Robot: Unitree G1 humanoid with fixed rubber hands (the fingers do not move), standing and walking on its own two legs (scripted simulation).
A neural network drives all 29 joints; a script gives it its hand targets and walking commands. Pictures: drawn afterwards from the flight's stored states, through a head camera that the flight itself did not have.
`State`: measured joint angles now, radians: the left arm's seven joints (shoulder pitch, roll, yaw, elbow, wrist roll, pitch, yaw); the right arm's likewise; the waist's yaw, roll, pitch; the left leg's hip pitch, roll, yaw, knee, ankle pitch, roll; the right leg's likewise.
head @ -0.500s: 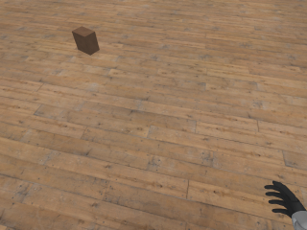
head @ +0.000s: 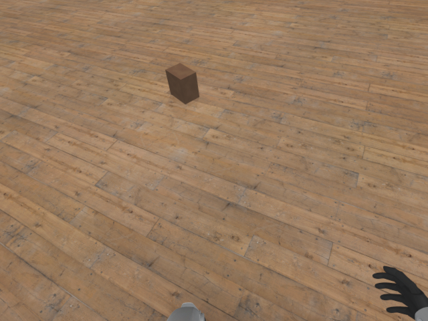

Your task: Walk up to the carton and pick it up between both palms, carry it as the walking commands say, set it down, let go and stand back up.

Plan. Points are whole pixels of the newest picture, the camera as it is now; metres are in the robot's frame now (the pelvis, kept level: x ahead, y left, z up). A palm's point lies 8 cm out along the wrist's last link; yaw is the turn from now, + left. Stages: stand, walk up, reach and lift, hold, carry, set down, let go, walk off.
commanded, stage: walk up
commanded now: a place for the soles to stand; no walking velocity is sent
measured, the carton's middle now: (182, 83) +1.91 +0.39 -0.66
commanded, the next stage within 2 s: none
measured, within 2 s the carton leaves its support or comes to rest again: neither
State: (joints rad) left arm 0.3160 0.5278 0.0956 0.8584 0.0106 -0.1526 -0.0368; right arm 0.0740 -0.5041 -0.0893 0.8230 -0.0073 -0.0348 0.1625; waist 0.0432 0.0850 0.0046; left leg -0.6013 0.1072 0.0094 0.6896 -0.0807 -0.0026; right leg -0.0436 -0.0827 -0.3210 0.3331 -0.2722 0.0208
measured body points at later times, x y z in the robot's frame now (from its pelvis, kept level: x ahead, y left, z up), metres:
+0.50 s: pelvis +0.32 +0.03 -0.01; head +0.35 +0.02 +0.44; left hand +0.44 +0.37 -0.09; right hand +0.40 -0.32 -0.10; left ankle +0.24 +0.13 -0.74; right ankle +0.49 -0.09 -0.72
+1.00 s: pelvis +0.60 +0.09 -0.02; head +0.62 +0.10 +0.43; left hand +0.55 +0.46 -0.11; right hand +0.88 -0.19 -0.07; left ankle +0.70 +0.21 -0.75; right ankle +0.51 -0.08 -0.72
